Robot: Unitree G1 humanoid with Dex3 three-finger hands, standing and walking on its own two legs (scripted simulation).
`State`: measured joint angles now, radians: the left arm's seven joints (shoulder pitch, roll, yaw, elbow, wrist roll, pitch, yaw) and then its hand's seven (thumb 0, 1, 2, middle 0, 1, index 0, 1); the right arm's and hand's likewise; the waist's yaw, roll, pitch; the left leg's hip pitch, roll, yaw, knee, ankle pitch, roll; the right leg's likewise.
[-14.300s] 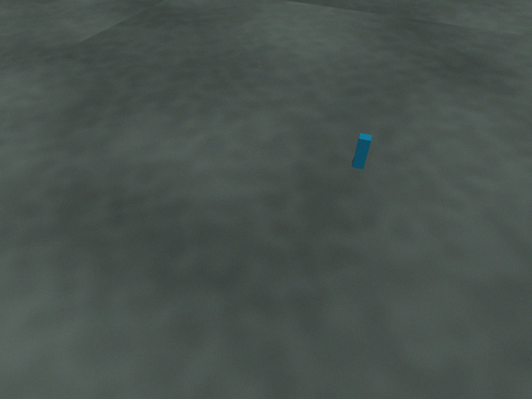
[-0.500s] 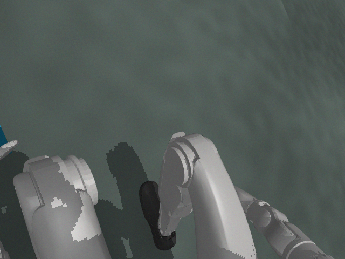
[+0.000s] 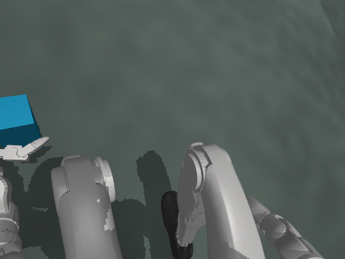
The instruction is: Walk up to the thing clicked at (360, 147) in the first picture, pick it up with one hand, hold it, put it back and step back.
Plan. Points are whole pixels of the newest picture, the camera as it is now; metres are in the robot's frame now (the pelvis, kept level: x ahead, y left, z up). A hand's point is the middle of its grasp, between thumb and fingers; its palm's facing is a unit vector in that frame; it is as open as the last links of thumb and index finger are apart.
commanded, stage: settle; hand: left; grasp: from the side
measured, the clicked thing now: (18, 129) +0.38 +0.29 -0.11
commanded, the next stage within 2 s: lift in 1.26 s
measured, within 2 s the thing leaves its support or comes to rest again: neither
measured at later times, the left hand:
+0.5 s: hand (3, 105) +0.39 +0.29 +0.00, palm faces +0.32 -0.95 -0.07, open 9.5 cm
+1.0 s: hand out of the picture +0.39 +0.29 +0.04, palm faces +0.33 -0.94 -0.05, open 9.6 cm
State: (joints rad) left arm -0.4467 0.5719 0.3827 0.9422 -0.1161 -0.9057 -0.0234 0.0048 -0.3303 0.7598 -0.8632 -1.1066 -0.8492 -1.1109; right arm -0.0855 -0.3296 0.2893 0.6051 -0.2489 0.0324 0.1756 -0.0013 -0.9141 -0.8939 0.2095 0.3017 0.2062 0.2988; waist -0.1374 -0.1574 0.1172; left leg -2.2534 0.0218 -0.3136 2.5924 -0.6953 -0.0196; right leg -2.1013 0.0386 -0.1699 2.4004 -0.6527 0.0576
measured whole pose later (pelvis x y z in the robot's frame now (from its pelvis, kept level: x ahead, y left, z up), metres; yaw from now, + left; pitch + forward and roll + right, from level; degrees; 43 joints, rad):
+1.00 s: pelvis +0.02 -0.02 +0.08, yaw +8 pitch +32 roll -5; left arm -0.46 0.36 0.39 0.73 -0.15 -0.60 -0.18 0.00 -0.40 0.93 -0.85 -1.13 -0.84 -1.13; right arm 0.04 -0.28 0.02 0.63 -0.07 0.04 0.06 0.00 -0.92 -0.90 0.21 0.30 0.20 0.30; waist -0.07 -0.02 -0.12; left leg -2.15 0.04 -0.13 2.28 -0.70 -0.03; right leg -2.09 -0.01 -0.04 2.23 -0.71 0.02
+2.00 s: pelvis +0.03 -0.02 +0.17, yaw +10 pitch +32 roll -4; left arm -0.31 0.29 0.31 0.42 -0.20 -0.41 -0.15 0.00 -0.42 0.96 -0.85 -1.13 -0.84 -1.13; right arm 0.09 -0.26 -0.01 0.59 0.01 0.02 0.00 0.01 -0.92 -0.89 0.21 0.30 0.20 0.30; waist -0.03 0.01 -0.19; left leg -1.86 0.05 -0.09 1.97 -0.67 -0.03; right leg -1.81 -0.02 -0.04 1.93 -0.68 0.02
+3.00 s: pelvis +0.08 +0.00 +0.39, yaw +13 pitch +15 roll -2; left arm -0.11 0.21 0.16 0.31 -0.17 -0.31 -0.04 0.00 -0.43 0.97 -0.86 -1.12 -0.85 -1.12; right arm 0.22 -0.21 0.00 0.61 0.01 -0.03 -0.04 0.01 -0.92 -0.89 0.21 0.30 0.20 0.30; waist -0.03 0.02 -0.10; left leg -0.88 0.06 -0.03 1.13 -0.50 -0.02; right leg -0.84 -0.03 -0.04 1.09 -0.50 0.02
